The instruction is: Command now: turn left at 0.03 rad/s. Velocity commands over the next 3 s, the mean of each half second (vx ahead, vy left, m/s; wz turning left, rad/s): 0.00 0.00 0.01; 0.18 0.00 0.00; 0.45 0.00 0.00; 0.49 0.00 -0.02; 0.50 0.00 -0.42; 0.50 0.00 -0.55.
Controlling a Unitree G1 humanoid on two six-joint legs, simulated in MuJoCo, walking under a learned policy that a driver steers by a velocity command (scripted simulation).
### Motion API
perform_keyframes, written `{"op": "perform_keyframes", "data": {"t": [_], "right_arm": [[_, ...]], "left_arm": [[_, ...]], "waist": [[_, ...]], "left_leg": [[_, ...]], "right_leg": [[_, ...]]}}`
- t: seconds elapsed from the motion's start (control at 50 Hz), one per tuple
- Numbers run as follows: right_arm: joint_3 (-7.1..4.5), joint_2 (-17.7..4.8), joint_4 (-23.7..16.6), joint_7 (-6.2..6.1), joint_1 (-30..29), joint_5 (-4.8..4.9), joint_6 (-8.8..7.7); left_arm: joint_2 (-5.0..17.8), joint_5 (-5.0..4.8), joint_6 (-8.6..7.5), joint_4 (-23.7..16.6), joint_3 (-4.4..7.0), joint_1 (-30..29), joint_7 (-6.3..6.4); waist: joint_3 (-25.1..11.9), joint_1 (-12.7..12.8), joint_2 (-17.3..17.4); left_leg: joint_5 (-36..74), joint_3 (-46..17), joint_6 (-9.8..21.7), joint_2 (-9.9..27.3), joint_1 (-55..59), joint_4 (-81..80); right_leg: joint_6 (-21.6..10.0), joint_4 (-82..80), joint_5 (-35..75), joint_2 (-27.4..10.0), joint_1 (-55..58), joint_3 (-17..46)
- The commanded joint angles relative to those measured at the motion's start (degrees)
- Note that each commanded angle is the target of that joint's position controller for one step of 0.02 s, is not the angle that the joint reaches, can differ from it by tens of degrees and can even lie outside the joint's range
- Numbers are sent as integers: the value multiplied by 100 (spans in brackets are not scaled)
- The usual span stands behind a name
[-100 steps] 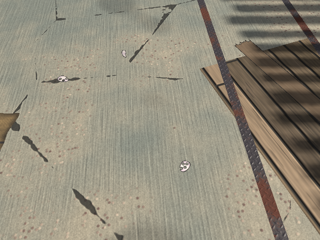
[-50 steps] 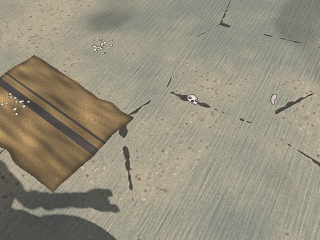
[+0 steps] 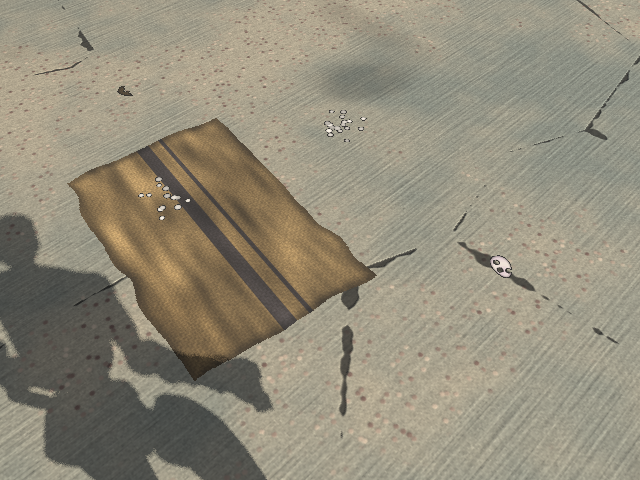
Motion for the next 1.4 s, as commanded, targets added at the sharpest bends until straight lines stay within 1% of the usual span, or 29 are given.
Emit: {"op": "perform_keyframes", "data": {"t": [0.02, 0.3, 0.64, 0.66, 0.68, 0.7, 0.74, 0.76, 0.78, 0.8, 0.84, 0.88, 0.9, 0.92, 0.94, 0.96, 0.98, 1.0, 1.02, 1.06, 1.12, 1.18, 1.22, 1.28, 1.32, 1.34, 1.36, 1.38, 1.4], "right_arm": [[-139, -539, -327, -43, -119, 7, -87], [-156, -502, 101, -140, -2, 32, -77], [-145, -461, 995, -197, 68, 64, -82], [-131, -403, 1097, -199, 167, 67, -77], [-142, -420, 1156, -204, 200, 103, -73], [-151, -438, 1151, -203, 166, 132, -96], [-115, -319, 996, -153, -155, 193, -268], [-97, -286, 920, -109, -334, 222, -371], [-115, -344, 911, -64, -392, 241, -444], [-118, -359, 920, -24, -373, 257, -499], [-123, -367, 1008, 38, -219, 279, -583], [-174, -317, 1411, 61, 480, 239, -618], [-219, -344, 1620, 60, 935, 222, -591], [-278, -510, 1737, 34, 1484, 225, -584], [-380, -1082, 1756, 4, 2040, 229, -595], [-324, -1108, 1782, 83, 2064, 126, -681], [-218, -825, 1619, 107, 1526, 134, -764], [-149, -647, 1499, 134, 1181, 131, -805], [-117, -655, 1416, 161, 952, 124, -803], [-21, -433, 1430, 156, 1012, 97, -740], [-7, -547, 1525, 56, 1351, 88, -665], [-16, -730, 1508, -28, 1418, 82, -637], [-30, -787, 1571, -47, 1604, 117, -643], [-63, -800, 1652, -56, 1658, 195, -622], [-112, -891, 1628, -59, 1536, 184, -569], [-144, -976, 1595, -59, 1453, 155, -533], [-157, -1003, 1565, -56, 1360, 117, -475], [-120, -924, 1503, -52, 1310, 78, -434], [-12, -579, 1361, -30, 1582, 11, -447]], "left_arm": [[674, -7, -74, -310, 149, -81, 21], [608, -26, -85, 128, 106, 41, 37], [596, -46, -72, 800, 73, 243, 88], [572, -49, -60, 886, 68, 355, 96], [685, -92, -35, 927, 109, 405, 115], [835, -134, -16, 933, 159, 456, 137], [1120, -189, -69, 994, 244, 825, 162], [1270, -199, -119, 1004, 303, 833, 172], [1258, -163, -175, 970, 314, 783, 173], [1210, -155, -221, 925, 314, 701, 153], [1160, -252, -236, 820, 319, 420, 109], [1151, -320, -181, 777, 325, 215, 80], [1014, -290, -174, 775, 285, 253, 67], [694, -236, -205, 706, 183, 131, 35], [312, -154, -286, 511, 84, 76, 19], [522, -277, -376, 364, 144, -44, 31], [712, -391, -446, 347, 181, -39, -3], [773, -392, -499, 395, 195, -10, -48], [776, -308, -536, 437, 219, -26, -62], [764, -203, -523, 445, 259, -108, -129], [505, -157, -442, 296, 196, -497, -175], [326, -179, -431, -4, 96, -1266, -192], [354, -210, -427, -120, 75, -1582, -224], [474, -239, -448, -284, 86, -1809, -298], [642, -228, -480, -289, 151, -1617, -341], [777, -223, -482, -225, 219, -1302, -337], [960, -229, -468, -35, 332, -595, -310], [1187, -247, -433, 268, 462, 422, -261], [1586, -138, -397, 467, 564, 1339, -199]], "waist": [[-254, 39, 75], [-148, 28, 5], [-2, 44, 19], [-123, 42, -25], [-21, 60, -143], [180, 98, -348], [572, 251, -912], [818, 271, -1034], [879, 254, -941], [838, 211, -870], [629, 29, -736], [277, -311, -619], [110, -457, -457], [-26, -672, 168], [-235, -747, 1622], [-89, -678, 1546], [363, -424, 874], [497, -300, 654], [481, -207, 462], [405, -161, 489], [407, -251, 461], [563, -403, 442], [654, -473, 503], [752, -366, 518], [522, -138, 546], [223, 58, 662], [-252, 439, 739], [-862, 893, 683], [-1689, 951, -215]], "left_leg": [[1088, -408, 144, 387, 191, -442], [1205, -354, 79, 392, 375, -475], [1191, -212, -11, 351, 463, -650], [644, -108, -3, 262, 497, -637], [-317, 79, 38, 85, 299, -453], [-1222, 232, 82, -42, -106, -202], [-1249, 534, 111, -47, -1046, 726], [-911, 450, 144, 211, -1266, 1183], [-990, 314, 196, 399, -1494, 1500], [-1203, 265, 253, 523, -1626, 1549], [-1070, 405, 339, 560, -1015, 627], [309, 899, 244, 130, 759, -445], [409, 893, 181, 33, 1402, -530], [-92, -29, 362, 611, 2044, -971], [-890, -2283, 985, 1922, 2691, -1869], [-1691, -3649, 1618, 2535, 2369, -2289], [-1997, -3300, 1579, 2466, 2190, -2303], [-1639, -2653, 1339, 2190, 2057, -2325], [-983, -2145, 1141, 1987, 1953, -2368], [446, -1250, 916, 1644, 1786, -2427], [1679, -568, 983, 1441, 1627, -2481], [1736, -170, 947, 1292, 1138, -2664], [1641, -73, 960, 1356, 1078, -2773], [1950, -8, 895, 1617, 1565, -2633], [2959, 72, 779, 1742, 1979, -2196], [4025, 123, 718, 1748, 2110, -1762], [5032, 259, 626, 1623, 2069, -902], [5052, 419, 456, 1364, 1481, 338], [3000, 605, 261, 869, -245, 2321]], "right_leg": [[-181, -537, 800, -323, -79, 337], [-177, -662, 707, -229, -146, 293], [-232, -877, 681, -158, -81, 283], [-262, -948, 75, -115, -33, 259], [-372, -1018, -899, -99, -82, 328], [-565, -1193, -1935, -257, -161, 630], [-1167, -2042, -3286, -1268, 8, 2088], [-1462, -2363, -3251, -1777, -131, 2763], [-1574, -2450, -2914, -1949, -91, 2962], [-1547, -2422, -2504, -1963, 67, 2877], [-1236, -2260, -1677, -1592, 69, 2091], [-964, -1747, -1035, -973, -655, 1145], [-854, -1289, -844, -745, -961, 868], [-597, -93, -427, -386, -1519, 412], [-209, 1877, -755, 177, -2604, -271], [-270, 3083, -1495, 241, -3245, 269], [-402, 3590, -1045, -158, -3740, 545], [-500, 3631, -442, -367, -3826, 521], [-519, 3443, 29, -505, -3742, 462], [-419, 2965, 607, -648, -3385, 316], [-148, 2235, 1103, -570, -3290, 16], [-40, 920, 1790, -367, -2742, -186], [-62, 423, 2071, -241, -2418, -277], [-273, -24, 2057, -233, -2366, -118], [-456, -167, 1766, -132, -2016, -136], [-554, -109, 1572, 30, -1518, -245], [-691, -70, 1432, 233, -616, -389], [-866, -32, 1465, 181, 807, -314], [-1328, -21, 860, -1063, 2782, 1361]]}}
Next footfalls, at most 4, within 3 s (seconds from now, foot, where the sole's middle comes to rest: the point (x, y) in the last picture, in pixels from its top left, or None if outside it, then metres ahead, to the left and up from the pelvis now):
1.38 right None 0.45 -0.12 -0.77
1.94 left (284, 371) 0.76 0.11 -0.77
2.48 right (393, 282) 1.02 -0.16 -0.77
2.98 left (364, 190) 1.37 -0.10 -0.77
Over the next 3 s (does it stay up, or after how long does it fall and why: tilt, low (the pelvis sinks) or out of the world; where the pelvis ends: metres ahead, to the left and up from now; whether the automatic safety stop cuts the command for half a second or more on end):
stays up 1.18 -0.12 -0.01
